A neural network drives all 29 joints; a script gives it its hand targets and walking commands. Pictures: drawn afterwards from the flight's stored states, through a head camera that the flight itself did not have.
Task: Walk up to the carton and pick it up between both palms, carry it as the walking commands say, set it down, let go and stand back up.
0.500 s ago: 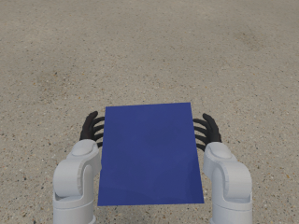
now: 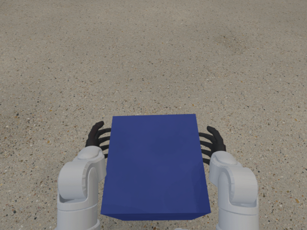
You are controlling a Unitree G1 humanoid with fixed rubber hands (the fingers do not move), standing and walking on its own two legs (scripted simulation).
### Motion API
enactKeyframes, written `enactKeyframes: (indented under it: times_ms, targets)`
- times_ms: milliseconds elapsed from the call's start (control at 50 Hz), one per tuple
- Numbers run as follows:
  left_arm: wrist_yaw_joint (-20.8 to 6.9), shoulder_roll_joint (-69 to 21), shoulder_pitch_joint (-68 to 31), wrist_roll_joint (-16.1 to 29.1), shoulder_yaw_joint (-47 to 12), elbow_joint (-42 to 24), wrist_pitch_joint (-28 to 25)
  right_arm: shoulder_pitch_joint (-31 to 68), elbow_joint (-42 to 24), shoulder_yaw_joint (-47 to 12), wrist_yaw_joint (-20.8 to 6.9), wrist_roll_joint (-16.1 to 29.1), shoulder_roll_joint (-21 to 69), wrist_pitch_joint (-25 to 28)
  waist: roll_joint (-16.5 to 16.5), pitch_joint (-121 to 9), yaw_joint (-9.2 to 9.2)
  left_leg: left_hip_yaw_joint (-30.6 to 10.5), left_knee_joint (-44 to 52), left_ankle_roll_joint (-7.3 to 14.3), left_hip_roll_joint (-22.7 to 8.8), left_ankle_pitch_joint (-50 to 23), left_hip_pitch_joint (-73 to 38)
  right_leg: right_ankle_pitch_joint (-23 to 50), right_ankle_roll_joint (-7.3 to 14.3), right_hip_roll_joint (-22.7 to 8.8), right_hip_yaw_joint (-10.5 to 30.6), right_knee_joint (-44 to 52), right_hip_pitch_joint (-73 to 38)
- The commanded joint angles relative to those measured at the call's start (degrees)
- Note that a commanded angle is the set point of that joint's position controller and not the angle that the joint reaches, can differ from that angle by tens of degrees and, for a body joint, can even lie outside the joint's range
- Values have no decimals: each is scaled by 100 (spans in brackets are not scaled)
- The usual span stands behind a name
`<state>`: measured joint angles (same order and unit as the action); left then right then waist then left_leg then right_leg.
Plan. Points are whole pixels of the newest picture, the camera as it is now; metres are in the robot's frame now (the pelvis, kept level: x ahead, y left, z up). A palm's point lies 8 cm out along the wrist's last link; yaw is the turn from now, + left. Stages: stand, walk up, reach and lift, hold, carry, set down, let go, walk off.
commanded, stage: carry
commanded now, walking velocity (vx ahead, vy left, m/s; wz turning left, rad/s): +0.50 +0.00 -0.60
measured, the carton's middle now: (155, 172) +0.27 +0.00 -0.02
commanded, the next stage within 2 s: none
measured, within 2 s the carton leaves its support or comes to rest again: neither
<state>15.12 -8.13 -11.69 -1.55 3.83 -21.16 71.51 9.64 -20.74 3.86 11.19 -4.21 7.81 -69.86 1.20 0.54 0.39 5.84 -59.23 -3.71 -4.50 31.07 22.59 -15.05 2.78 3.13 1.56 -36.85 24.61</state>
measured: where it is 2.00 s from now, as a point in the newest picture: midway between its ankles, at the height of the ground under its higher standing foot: (230, 141)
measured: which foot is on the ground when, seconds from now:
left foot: up 0.00-0.06, down 0.08-0.46, up 0.48-0.66, down 0.68-1.00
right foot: down 0.00-0.10, up 0.12-0.42, down 0.44-0.70, up 0.72-0.98, down 1.00-1.00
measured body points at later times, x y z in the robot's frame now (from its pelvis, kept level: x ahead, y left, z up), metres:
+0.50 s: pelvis +0.26 -0.08 -0.01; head +0.28 -0.08 +0.44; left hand +0.57 +0.00 +0.08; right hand +0.51 -0.28 +0.08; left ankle +0.11 +0.09 -0.66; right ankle +0.29 -0.18 -0.73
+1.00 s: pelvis +0.47 -0.21 +0.00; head +0.48 -0.21 +0.45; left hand +0.80 -0.22 +0.11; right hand +0.66 -0.47 +0.11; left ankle +0.45 -0.01 -0.72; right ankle +0.45 -0.35 -0.72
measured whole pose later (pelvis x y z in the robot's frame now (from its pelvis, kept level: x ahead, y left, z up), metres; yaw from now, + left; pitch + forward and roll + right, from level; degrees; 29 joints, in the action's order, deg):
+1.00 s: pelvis +0.47 -0.21 +0.00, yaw -28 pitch +2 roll -1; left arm 14.3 -8.1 -12.2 -1.6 3.7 -24.3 68.7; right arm 10.1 -25.3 2.7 12.8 -4.2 7.9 -69.3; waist -0.4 -2.3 0.5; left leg 14.1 -35.0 -6.9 -14.8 24.9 7.4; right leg -21.9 4.0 1.1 0.8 -36.7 23.3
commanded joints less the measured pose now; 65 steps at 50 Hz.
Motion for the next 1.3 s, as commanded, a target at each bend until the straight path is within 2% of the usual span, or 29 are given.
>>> enactKeyframes:
  times_ms: [0,60,100,120,180,300,380,400,440,460,540,600,660,700,720,780,860,940,960,980,1000,1020,1040,1100,1160,1200,1220,1240,1280]
  targets:
    - [-1390,-6094,-2916,2050,-3442,-1385,-606,3635,-1907,-3678,-993,2525,6341,585,-1809,-2786,40,-615,2065,0,311,-106,-63,3695,931,-1311,2243,1440,-2441]
    - [-1290,-5958,-2947,2114,-3624,-1888,-720,3099,-1748,-3554,-982,2534,6330,677,-268,-3506,-263,-240,4020,234,-37,-2187,-3580,2141,357,-719,739,272,77]
    - [-1229,-5694,-3129,2145,-3821,-2330,-733,2865,-1684,-3387,-937,2468,6010,699,2171,-3846,-208,-2305,4171,1168,-2999,-5462,-5808,-1943,-122,-285,-558,-1862,2479]
    - [-1205,-5640,-3113,2077,-3758,-2101,-676,2825,-1541,-3332,-895,2370,5977,661,1570,-3731,-187,-1739,3578,1450,-2986,-6830,-5851,-1773,-70,-660,-232,-2484,2555]
    - [-1220,-5784,-2719,2080,-3843,-1850,-632,2513,-1595,-3340,-908,2220,5941,625,617,-2914,-163,-617,3605,941,-2442,-5858,-5834,-686,-197,-822,-495,-2087,3066]
    - [-1121,-5563,-2145,1884,-3818,-1327,-335,2095,-1367,-3029,-912,2076,5345,350,1295,-1777,-121,647,3955,561,-1940,-5809,-4657,-26,-169,-600,-1222,-670,2139]
    - [-1148,-5481,-2638,1906,-3737,-1333,-222,2200,-1188,-3013,-954,2065,5275,205,1762,-2476,113,1355,1422,273,-1348,-8312,-3709,57,96,714,-1771,748,-763]
    - [-1158,-5500,-2642,1921,-3703,-1396,-226,2311,-1140,-2989,-936,2056,5204,193,1324,-2638,339,1191,46,127,-1250,-7813,-2679,362,293,533,-887,1451,-1786]
    - [-1215,-5512,-2565,1919,-3565,-1171,-186,2053,-1012,-3267,-953,1979,5470,121,-1740,-2696,6,118,-1767,-30,685,513,1291,5013,1435,-1357,3554,1227,-3999]
    - [-1238,-5455,-2265,1877,-3528,-963,-160,1934,-897,-3256,-927,1885,5423,131,-1697,-2692,52,-455,-1831,30,808,983,1728,5962,1466,-1466,3970,1390,-4280]
    - [-1416,-6105,-2276,2025,-3533,-1120,-422,2778,-1707,-3636,-960,2253,6197,396,-1497,-2850,73,-817,354,-171,25,12,1559,5057,976,-1072,2251,1030,-4182]
    - [-1443,-6373,-2171,2015,-3546,-1284,-623,3118,-2173,-3773,-1023,2444,6310,626,-1474,-2902,75,-721,1841,-113,153,-433,519,4564,939,-1220,2374,1287,-3008]
    - [-1373,-6163,-2345,2106,-3753,-1755,-696,2464,-1845,-3593,-1017,2363,6264,675,-356,-3471,-192,-455,3804,126,-68,-2096,-2872,3115,428,-554,1049,256,-459]
    - [-1331,-5995,-2261,2064,-3876,-1875,-673,2293,-1825,-3485,-984,2319,6063,700,1967,-4035,-194,-1986,3927,936,-2746,-5396,-6052,-1688,-91,47,-406,-1926,2355]
    - [-1311,-5897,-2533,2079,-3906,-1970,-672,2395,-1833,-3468,-966,2270,5994,710,1692,-4107,-155,-1843,3401,1210,-3077,-6839,-6145,-1977,-53,-431,-190,-2588,2352]
    - [-1342,-5923,-2482,2067,-3821,-1608,-583,2363,-1667,-3394,-954,2111,5927,617,654,-3010,-155,-973,3766,990,-2861,-4844,-5140,-632,-233,-872,-137,-1891,2481]
    - [-1300,-5741,-2218,1927,-3669,-1333,-392,2356,-1554,-3300,-931,2002,5669,422,1255,-2057,-33,144,4063,539,-2445,-3258,-3675,-512,-252,-823,-498,-515,1264]
    - [-1250,-5749,-2439,1939,-3555,-1220,-235,2339,-1417,-3241,-914,1996,5523,221,1472,-2331,55,1184,2141,202,-1835,-5334,-3222,-537,-34,185,-1257,614,-567]
    - [-1230,-5752,-2323,1920,-3519,-1104,-197,2364,-1369,-3169,-922,2002,5411,186,1199,-2322,183,1302,1042,73,-1555,-5505,-2735,-363,107,484,-1102,1294,-1114]
    - [-1223,-5811,-2190,1893,-3488,-961,-162,2401,-1214,-3094,-905,1957,5323,134,595,-2228,357,906,-3,-150,-1275,-4701,-1036,146,491,46,476,1374,-2187]
    - [-1234,-5738,-2367,1904,-3476,-949,-143,2252,-1104,-3146,-906,1882,5445,84,-1411,-2194,115,616,-936,-336,-84,-337,859,2398,984,-974,2879,1626,-3085]
    - [-1217,-5479,-2185,1832,-3315,-827,-127,2217,-1000,-3218,-916,1900,5315,50,-1999,-2166,82,-228,-1559,-339,620,1461,2142,4047,1546,-1340,4494,1655,-3659]
    - [-1222,-5449,-2205,1817,-3377,-785,-122,2134,-912,-3222,-895,1887,5335,43,-1405,-2055,96,-564,-1483,-334,452,1482,2334,4639,1601,-1381,4357,1526,-3603]
    - [-1319,-5920,-2218,1896,-3380,-923,-278,2760,-1518,-3407,-905,2139,5890,240,-1240,-2228,98,-815,892,-295,-45,568,1980,4825,999,-1027,2641,1110,-4074]
    - [-1349,-6155,-2270,1967,-3437,-1245,-515,2974,-1931,-3574,-958,2329,6122,490,-1468,-2820,37,-858,2529,-124,-64,-118,158,4400,858,-936,2416,972,-2972]
    - [-1309,-6163,-2336,1963,-3584,-1419,-588,2704,-1937,-3460,-953,2290,6041,567,-727,-3209,-157,-495,3839,-51,-125,-1462,-2180,3649,560,-399,1419,325,-1339]
    - [-1290,-6129,-2248,1981,-3685,-1504,-607,2574,-2021,-3453,-958,2319,5963,617,640,-3621,-355,-1097,4679,281,-1206,-2419,-4572,1915,161,-58,345,-882,610]
    - [-1270,-6021,-2455,2015,-3826,-1896,-650,2516,-1975,-3407,-951,2260,5974,657,2326,-3849,-190,-2241,3849,789,-2904,-5812,-6294,-1643,-72,289,-476,-2056,2404]
    - [-1267,-5936,-2544,2035,-3867,-1858,-635,2265,-1761,-3265,-940,2108,5944,682,1682,-3488,-152,-1223,2892,919,-2823,-7863,-6323,-1546,-94,-458,-215,-2608,2673]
